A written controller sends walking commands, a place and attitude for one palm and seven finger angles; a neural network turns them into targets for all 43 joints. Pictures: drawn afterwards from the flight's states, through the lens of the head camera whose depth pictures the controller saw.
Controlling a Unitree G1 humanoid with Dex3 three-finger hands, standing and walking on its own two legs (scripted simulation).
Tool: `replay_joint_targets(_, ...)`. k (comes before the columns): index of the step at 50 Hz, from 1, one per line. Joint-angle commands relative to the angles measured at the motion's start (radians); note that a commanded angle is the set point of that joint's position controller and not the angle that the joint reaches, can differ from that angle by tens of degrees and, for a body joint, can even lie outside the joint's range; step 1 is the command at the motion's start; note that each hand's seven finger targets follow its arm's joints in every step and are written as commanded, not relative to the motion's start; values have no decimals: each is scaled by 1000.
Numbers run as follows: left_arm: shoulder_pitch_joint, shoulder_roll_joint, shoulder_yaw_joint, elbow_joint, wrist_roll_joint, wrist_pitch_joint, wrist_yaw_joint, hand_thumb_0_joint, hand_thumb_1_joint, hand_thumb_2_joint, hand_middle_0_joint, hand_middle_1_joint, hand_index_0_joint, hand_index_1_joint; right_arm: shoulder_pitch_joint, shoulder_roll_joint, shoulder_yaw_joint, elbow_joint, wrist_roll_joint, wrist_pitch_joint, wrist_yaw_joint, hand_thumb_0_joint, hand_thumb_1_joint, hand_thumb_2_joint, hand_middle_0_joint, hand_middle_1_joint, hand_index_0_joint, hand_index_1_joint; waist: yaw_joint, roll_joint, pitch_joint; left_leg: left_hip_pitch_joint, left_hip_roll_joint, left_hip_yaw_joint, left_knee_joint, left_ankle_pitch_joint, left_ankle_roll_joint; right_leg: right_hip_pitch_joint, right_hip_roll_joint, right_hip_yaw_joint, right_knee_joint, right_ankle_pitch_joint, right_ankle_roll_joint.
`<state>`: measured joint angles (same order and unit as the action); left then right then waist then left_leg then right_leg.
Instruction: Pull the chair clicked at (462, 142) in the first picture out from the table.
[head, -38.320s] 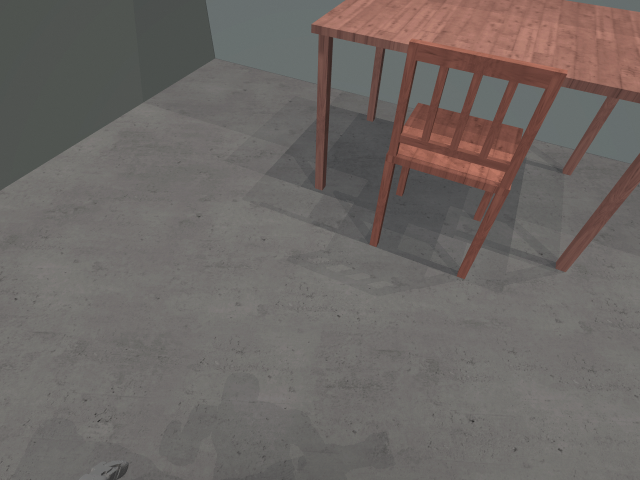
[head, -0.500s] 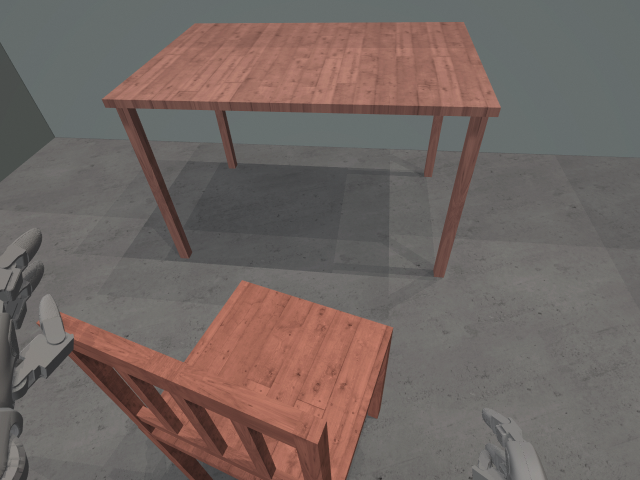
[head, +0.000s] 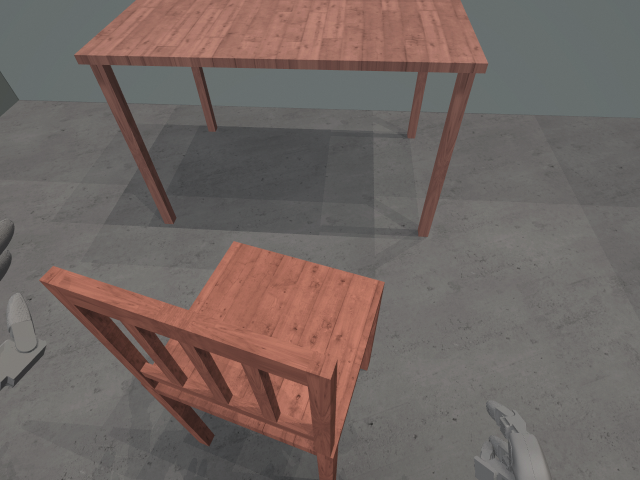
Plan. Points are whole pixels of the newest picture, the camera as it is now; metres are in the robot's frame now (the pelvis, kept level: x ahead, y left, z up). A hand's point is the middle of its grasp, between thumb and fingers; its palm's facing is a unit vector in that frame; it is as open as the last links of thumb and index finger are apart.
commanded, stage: step back with the hand held close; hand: left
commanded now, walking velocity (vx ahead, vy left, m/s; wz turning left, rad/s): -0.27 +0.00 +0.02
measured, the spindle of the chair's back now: (208, 370) +0.28 +0.20 -0.10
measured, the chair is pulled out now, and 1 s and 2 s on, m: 0.69 0.69 0.69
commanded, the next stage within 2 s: stop stepping back and stand still in 1.20 s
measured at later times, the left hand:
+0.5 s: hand (6, 382) +0.16 +0.28 +0.16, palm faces +0.48 -0.74 -0.47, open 7.4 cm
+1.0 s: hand (13, 450) +0.11 +0.23 +0.18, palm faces +0.34 -0.77 -0.53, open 7.4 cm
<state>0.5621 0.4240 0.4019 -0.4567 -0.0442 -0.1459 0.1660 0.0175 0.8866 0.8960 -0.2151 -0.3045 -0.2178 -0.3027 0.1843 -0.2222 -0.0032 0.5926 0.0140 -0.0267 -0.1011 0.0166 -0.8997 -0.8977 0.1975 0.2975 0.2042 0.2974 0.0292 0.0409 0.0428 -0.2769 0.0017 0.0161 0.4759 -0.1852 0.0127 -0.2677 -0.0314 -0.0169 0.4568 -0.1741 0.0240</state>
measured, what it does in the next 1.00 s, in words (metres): steps on the spot: right foot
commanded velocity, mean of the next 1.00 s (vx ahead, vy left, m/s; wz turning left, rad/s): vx -0.37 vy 0.00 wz -0.01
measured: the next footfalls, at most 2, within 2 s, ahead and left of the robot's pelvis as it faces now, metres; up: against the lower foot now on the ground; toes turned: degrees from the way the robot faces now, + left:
right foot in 0.76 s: -0.08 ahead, -0.14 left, +0.00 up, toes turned +1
left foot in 1.22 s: -0.01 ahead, +0.11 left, +0.00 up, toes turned -1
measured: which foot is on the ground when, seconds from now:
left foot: down 0.00-1.00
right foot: down 0.00-0.56, up 0.58-0.74, down 0.76-1.00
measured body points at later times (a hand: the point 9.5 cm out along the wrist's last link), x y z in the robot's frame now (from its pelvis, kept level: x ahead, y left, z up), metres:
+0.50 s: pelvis -0.04 +0.00 -0.01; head -0.01 +0.02 +0.44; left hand +0.13 +0.31 +0.19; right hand +0.14 -0.24 -0.09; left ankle +0.04 +0.11 -0.74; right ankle +0.04 -0.13 -0.74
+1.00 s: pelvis -0.09 -0.02 -0.01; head -0.06 +0.00 +0.44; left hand +0.09 +0.27 +0.20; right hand +0.09 -0.26 -0.09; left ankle +0.04 +0.11 -0.74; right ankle -0.12 -0.14 -0.74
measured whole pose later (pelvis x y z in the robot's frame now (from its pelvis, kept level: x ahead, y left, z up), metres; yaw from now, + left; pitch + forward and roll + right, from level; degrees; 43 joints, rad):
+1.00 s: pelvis -0.09 -0.02 -0.01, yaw +1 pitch -1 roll -3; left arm 0.57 0.49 0.45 -0.55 -0.05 -0.32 0.12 0.02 0.88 0.90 -0.22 -0.30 -0.22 -0.30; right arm 0.15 -0.21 -0.03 0.65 0.00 -0.14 -0.09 0.02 -0.90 -0.90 0.20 0.30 0.21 0.30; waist 0.00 0.02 0.07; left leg -0.44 0.07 -0.02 0.50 -0.05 -0.02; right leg -0.18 0.05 -0.01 0.53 -0.34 0.00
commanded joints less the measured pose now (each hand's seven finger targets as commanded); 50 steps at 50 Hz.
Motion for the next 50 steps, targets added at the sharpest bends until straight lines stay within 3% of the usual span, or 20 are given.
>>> replay_joint_targets(1,-52,169,114,-196,15,-73,25,0,900,900,-200,-300,-200,-300,-103,-123,-36,-166,-1,-71,-11,0,-900,-900,200,300,200,300,-7,2,-76,-108,108,-125,-157,-232,42,51,-50,72,-75,-157,-27)
replay_joint_targets(6,-79,186,131,-247,27,-101,32,0,900,900,-200,-300,-200,-300,-89,-128,-36,-167,-5,-96,-10,0,-900,-900,200,300,200,300,-8,22,-71,-189,117,-152,-165,-355,53,65,-40,81,-65,-248,-27)
replay_joint_targets(14,-27,208,182,-258,26,-129,33,0,900,900,-200,-300,-200,-300,-72,-123,-41,-155,-11,-137,-9,0,-900,-900,200,300,200,300,-8,87,-118,-220,122,-164,-152,-333,52,122,-28,84,-2,-113,-31)
replay_joint_targets(17,-44,189,176,-230,31,-139,32,0,900,900,-200,-300,-200,-300,-61,-121,-45,-150,-13,-139,-5,0,-900,-900,200,300,200,300,-11,26,-60,-292,110,-152,-106,-411,53,87,-42,127,-44,-208,-42)
replay_joint_targets(21,-87,190,151,-236,23,-140,40,0,900,900,-200,-300,-200,-300,-38,-115,-51,-116,-22,-139,4,0,-900,-900,200,300,200,300,-23,-110,-76,-50,32,-77,136,-220,7,-168,-160,201,-165,-191,-124)
replay_joint_targets(23,-85,194,152,-248,24,-142,48,0,900,900,-200,-300,-200,-300,-33,-109,-53,-103,-25,-138,6,0,-900,-900,200,300,200,300,-25,-133,-128,23,28,-67,164,-154,4,-184,-193,180,-147,-112,-137)
replay_joint_targets(24,-82,203,162,-262,24,-142,50,0,900,900,-200,-300,-200,-300,-40,-116,-53,-104,-27,-138,5,0,-900,-900,200,300,200,300,-24,-93,-135,21,45,-100,102,-123,9,-169,-169,156,-104,-75,-130)
replay_joint_targets(26,-58,203,169,-316,26,-155,47,0,900,900,-200,-300,-200,-300,-63,-121,-50,-125,-24,-145,-3,0,-900,-900,200,300,200,300,-19,32,-152,-60,133,-203,-85,-90,41,-77,-56,69,43,-73,-67)
replay_joint_targets(27,-41,214,196,-323,34,-164,44,0,900,900,-200,-300,-200,-300,-78,-126,-50,-131,-23,-152,-8,0,-900,-900,200,300,200,300,-18,141,-170,-190,220,-284,-197,-165,78,49,6,30,189,-84,-31)
replay_joint_targets(28,-40,209,205,-325,41,-173,36,0,900,900,-200,-300,-200,-300,-84,-125,-54,-139,-20,-158,-10,0,-900,-900,200,300,200,300,-19,204,-165,-338,289,-357,-298,-366,114,157,46,22,329,-151,-16)
replay_joint_targets(29,-47,217,218,-311,51,-180,34,0,900,900,-200,-300,-200,-300,-87,-124,-56,-138,-19,-163,-12,0,-900,-900,200,300,200,300,-25,261,-133,-453,321,-395,-371,-523,147,211,63,34,438,-197,-10)
replay_joint_targets(30,-64,219,230,-320,59,-187,36,0,900,900,-200,-300,-200,-300,-74,-113,-55,-129,-29,-166,-13,0,-900,-900,200,300,200,300,-27,262,-106,-476,321,-390,-356,-487,161,198,54,50,477,-196,-15)
replay_joint_targets(33,7,224,230,-318,34,-211,27,0,900,900,-200,-300,-200,-300,-32,-107,-62,-96,-30,-191,-1,0,-900,-900,200,300,200,300,-11,140,-148,-140,247,-295,-185,-89,134,35,40,21,233,-257,-32)
replay_joint_targets(36,34,214,212,-311,11,-220,15,0,900,900,-200,-300,-200,-300,-33,-108,-51,-67,-41,-208,7,0,-900,-900,200,300,200,300,-7,170,-191,43,229,-279,-122,167,111,23,34,16,-4,-185,-44)
replay_joint_targets(39,-50,243,215,-295,26,-237,0,0,900,900,-200,-300,-200,-300,-36,-117,-46,-35,-59,-205,11,0,-900,-900,200,300,200,300,-9,125,-205,135,179,-178,19,378,63,43,-10,41,-169,178,-36)
replay_joint_targets(41,-101,226,174,-286,15,-235,-8,0,900,900,-200,-300,-200,-300,-30,-106,-57,-37,-42,-190,3,0,-900,-900,200,300,200,300,-19,-48,-279,208,100,-54,126,460,11,40,-59,72,-93,530,-33)
replay_joint_targets(43,-49,237,194,-267,-2,-222,-12,0,900,900,-200,-300,-200,-300,-41,-118,-79,-64,-16,-180,-3,0,-900,-900,200,300,200,300,-20,-155,-305,223,55,-7,159,370,2,21,-107,56,-53,644,-35)
replay_joint_targets(45,22,235,204,-245,-15,-212,-16,0,900,900,-200,-300,-200,-300,-67,-100,-69,-90,-8,-166,-3,0,-900,-900,200,300,200,300,-21,-107,-290,220,65,-21,111,353,6,-7,-113,57,-22,538,-43)
replay_joint_targets(47,30,246,222,-262,-24,-217,-21,0,900,900,-200,-300,-200,-300,-99,-100,-63,-109,-7,-155,-6,0,-900,-900,200,300,200,300,-22,-60,-219,176,107,-74,49,331,19,-55,-73,51,-12,315,-37)
replay_joint_targets(50,36,241,222,-226,-32,-212,-20,0,900,900,-200,-300,-200,-300,-113,-100,-56,-117,-10,-152,-10,0,-900,-900,200,300,200,300,-26,26,-108,12,129,-142,-18,38,32,-72,-29,58,-33,10,-57)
